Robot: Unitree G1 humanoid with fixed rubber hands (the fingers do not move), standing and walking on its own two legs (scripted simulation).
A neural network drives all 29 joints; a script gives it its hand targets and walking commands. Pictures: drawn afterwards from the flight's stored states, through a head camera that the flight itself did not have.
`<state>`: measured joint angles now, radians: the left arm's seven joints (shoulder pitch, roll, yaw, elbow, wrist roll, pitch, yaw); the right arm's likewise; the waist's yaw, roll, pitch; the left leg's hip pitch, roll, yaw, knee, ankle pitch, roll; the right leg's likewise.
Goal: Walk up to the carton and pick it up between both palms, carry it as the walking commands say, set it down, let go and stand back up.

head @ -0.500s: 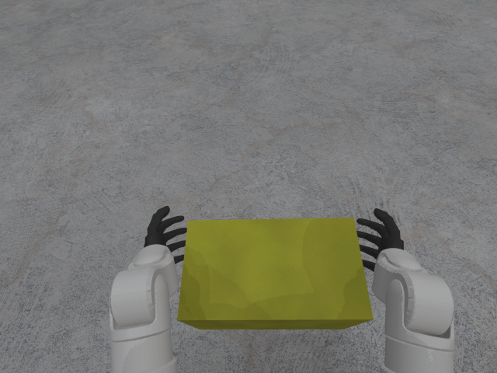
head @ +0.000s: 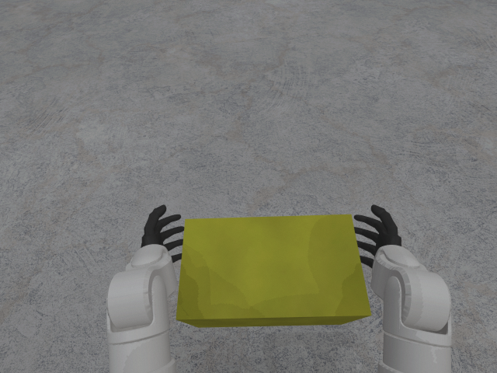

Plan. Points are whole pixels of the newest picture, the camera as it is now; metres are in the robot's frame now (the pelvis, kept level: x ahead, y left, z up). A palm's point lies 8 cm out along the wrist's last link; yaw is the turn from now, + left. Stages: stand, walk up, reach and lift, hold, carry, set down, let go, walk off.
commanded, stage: carry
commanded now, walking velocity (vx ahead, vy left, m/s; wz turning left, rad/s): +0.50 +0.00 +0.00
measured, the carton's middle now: (268, 275) +0.28 +0.00 -0.02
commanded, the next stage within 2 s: none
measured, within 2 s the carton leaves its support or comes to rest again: neither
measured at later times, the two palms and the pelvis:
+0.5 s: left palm (191, 98) +0.66 +0.18 +0.07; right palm (336, 91) +0.69 -0.16 +0.06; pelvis +0.39 +0.00 +0.00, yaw +1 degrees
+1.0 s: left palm (207, 24) +1.05 +0.18 +0.08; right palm (314, 15) +1.08 -0.15 +0.08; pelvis +0.78 -0.01 +0.00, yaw +2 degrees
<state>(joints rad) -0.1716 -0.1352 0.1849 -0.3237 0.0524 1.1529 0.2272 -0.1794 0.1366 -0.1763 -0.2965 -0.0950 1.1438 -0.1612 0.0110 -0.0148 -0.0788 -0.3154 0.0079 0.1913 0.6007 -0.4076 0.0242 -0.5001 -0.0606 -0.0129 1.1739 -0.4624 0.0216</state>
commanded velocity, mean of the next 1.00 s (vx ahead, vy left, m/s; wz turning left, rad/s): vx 0.50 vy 0.00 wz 0.00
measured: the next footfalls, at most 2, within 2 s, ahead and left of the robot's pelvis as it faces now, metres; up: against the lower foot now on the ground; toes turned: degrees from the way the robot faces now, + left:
right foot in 0.08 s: +0.16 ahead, -0.12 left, +0.00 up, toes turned -7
left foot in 0.38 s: +0.44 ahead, +0.09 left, +0.00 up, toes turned +10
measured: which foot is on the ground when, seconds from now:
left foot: down 0.00-0.12, up 0.14-0.36, down 0.38-0.70, up 0.72-0.94, down 0.96-1.00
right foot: up 0.00-0.06, down 0.08-0.42, up 0.44-0.64, down 0.66-0.96, up 0.98-1.00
